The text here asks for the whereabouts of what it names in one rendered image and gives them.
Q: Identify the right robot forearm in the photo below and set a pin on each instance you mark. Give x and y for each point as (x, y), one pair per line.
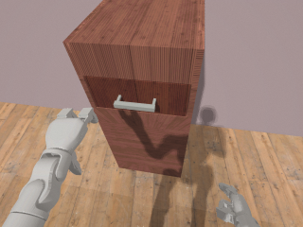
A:
(245, 221)

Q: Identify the left robot forearm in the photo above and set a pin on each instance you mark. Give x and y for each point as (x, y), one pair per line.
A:
(42, 191)

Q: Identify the drawer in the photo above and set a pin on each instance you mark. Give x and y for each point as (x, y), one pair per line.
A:
(171, 98)

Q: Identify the right robot hand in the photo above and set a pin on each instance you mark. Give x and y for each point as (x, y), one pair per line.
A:
(229, 210)

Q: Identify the left robot hand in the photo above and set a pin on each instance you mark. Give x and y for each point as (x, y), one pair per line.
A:
(67, 131)

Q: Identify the handle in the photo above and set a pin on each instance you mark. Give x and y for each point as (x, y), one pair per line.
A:
(134, 105)

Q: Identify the cabinet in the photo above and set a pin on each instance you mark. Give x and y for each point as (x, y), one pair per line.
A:
(151, 40)

